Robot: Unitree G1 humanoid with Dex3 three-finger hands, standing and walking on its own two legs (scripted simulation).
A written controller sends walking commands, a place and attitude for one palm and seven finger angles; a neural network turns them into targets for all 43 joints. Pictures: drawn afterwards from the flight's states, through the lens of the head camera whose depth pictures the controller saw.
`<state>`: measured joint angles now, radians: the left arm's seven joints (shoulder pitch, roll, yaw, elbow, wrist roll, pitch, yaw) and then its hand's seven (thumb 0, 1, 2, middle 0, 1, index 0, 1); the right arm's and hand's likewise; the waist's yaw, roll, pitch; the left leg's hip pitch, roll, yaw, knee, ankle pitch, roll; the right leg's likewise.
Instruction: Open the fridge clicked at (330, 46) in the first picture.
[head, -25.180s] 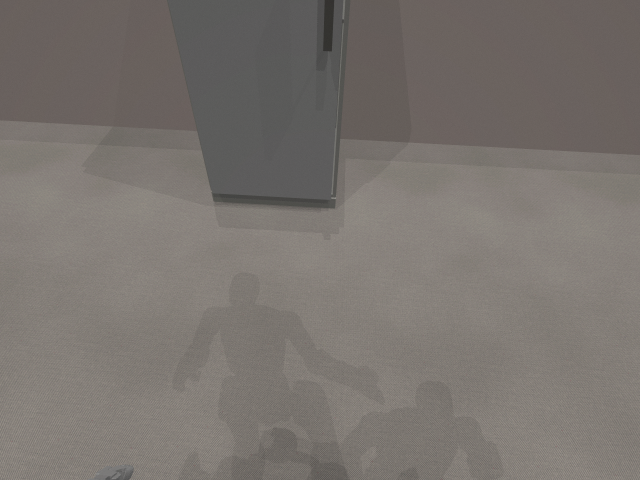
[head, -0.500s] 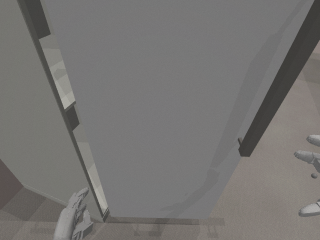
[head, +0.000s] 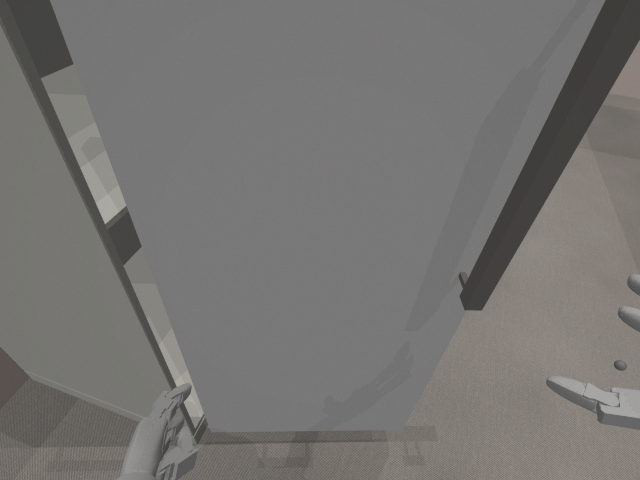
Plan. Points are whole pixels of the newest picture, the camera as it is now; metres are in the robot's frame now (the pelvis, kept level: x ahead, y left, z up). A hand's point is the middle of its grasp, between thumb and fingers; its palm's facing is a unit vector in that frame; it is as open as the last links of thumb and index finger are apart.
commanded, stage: draw the hand back to the body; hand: right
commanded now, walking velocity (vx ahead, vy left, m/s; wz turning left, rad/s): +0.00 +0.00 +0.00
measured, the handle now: (522, 181) +0.40 -0.25 +0.22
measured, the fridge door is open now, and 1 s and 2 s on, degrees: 70 70 70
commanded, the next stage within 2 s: step back with the hand held close in 0.80 s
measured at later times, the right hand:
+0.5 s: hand (600, 338) +0.21 -0.27 +0.16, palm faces +0.45 +0.81 -0.38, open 8.2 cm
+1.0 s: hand (603, 338) +0.21 -0.27 +0.17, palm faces +0.46 +0.80 -0.38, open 7.5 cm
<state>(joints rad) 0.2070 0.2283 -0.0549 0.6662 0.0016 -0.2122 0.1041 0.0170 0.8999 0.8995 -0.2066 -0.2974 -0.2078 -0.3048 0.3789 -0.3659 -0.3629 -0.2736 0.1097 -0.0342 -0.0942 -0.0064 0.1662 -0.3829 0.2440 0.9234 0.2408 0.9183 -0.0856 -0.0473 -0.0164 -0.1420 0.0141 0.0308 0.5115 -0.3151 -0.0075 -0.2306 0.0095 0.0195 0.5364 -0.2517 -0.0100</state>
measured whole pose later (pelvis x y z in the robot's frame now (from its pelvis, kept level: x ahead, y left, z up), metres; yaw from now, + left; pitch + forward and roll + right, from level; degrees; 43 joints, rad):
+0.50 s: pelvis +0.02 +0.00 +0.01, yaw +1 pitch -4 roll +0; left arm 0.19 0.23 -0.03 0.65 0.02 -0.12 0.09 0.02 0.90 0.90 -0.21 -0.30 -0.21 -0.30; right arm 0.43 -0.36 -0.35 -0.36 0.09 -0.05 -0.09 0.01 -0.71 -0.81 0.22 0.40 0.22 0.40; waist -0.08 -0.04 -0.01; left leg -0.04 0.01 0.01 0.40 -0.29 -0.01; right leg -0.12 0.01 0.00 0.43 -0.24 -0.01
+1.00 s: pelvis +0.01 +0.00 +0.01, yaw +0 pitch -4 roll +1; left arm 0.19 0.23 -0.03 0.64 0.02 -0.08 0.08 0.02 0.90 0.90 -0.21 -0.30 -0.21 -0.30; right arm 0.41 -0.36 -0.36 -0.36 0.07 -0.07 -0.09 0.02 -0.89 -0.89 0.21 0.30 0.21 0.30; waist -0.07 -0.06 0.00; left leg -0.04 0.00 0.03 0.35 -0.26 0.00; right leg -0.15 -0.01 0.02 0.43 -0.22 0.00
